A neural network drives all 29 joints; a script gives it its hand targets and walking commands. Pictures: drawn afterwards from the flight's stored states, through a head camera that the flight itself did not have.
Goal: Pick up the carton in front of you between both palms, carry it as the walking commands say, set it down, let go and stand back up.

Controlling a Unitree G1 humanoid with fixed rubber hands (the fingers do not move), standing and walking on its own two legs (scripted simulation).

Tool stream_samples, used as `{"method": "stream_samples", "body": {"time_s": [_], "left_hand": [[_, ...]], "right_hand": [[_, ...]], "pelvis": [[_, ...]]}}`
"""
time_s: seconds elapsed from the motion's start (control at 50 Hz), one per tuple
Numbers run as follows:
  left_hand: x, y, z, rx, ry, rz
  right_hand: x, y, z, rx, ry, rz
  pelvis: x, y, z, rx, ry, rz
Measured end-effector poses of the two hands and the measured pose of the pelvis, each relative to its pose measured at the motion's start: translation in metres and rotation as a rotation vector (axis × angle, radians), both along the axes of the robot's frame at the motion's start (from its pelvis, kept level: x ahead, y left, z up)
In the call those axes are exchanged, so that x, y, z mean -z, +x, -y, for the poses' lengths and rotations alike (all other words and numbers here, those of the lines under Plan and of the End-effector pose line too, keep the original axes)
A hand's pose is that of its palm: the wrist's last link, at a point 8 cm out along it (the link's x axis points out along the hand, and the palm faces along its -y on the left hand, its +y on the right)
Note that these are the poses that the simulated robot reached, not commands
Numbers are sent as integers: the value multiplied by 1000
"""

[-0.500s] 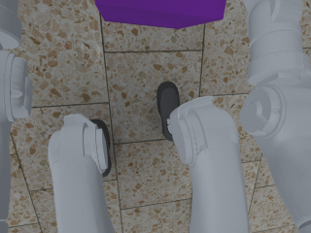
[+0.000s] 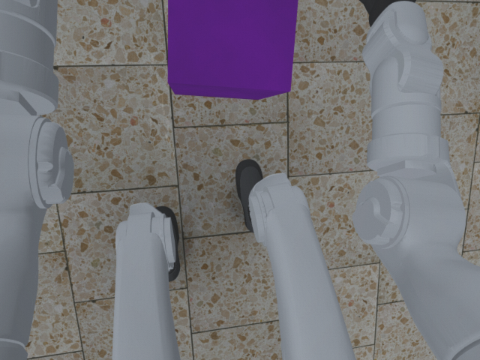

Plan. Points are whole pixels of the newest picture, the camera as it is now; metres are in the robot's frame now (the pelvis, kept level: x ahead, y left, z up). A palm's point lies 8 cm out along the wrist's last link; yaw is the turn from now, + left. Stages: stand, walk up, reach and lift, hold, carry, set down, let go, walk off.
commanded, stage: set down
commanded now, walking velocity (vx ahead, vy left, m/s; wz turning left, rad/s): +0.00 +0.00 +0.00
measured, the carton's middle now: (225, 42) +0.55 -0.10 -0.39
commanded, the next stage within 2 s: let go in 0.34 s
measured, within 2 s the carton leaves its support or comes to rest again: neither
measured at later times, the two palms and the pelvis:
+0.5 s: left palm out of the picture +0.61 +0.11 +0.04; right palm out of the picture +0.49 -0.27 +0.03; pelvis +0.02 -0.01 +0.13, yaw +2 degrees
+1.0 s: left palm out of the picture +0.42 +0.15 +0.13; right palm out of the picture +0.32 -0.28 +0.14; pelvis +0.07 -0.03 +0.23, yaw +1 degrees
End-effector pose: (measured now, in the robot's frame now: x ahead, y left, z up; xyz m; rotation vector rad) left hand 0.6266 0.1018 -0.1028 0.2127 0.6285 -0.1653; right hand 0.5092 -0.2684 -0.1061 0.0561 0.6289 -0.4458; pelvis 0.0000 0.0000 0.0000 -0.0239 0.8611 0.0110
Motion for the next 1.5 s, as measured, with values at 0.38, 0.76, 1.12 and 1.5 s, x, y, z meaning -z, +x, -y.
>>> {"method": "stream_samples", "body": {"time_s": [0.38,0.76,1.12,1.5], "left_hand": [[-119,-2,-4,8,-9,-22],[-184,-145,-38,-243,61,-39],[-254,-243,-61,-187,71,-82],[-299,-339,-132,-229,72,-128]], "right_hand": [[-115,-9,4,-1,4,0],[-194,-97,-5,-361,-63,-156],[-274,-229,0,-363,-40,-187],[-300,-235,-41,-405,-53,-182]], "pelvis": [[-103,17,3,-1,14,21],[-191,45,22,-13,50,224],[-242,87,28,28,29,583],[-264,117,-5,21,-3,859]]}}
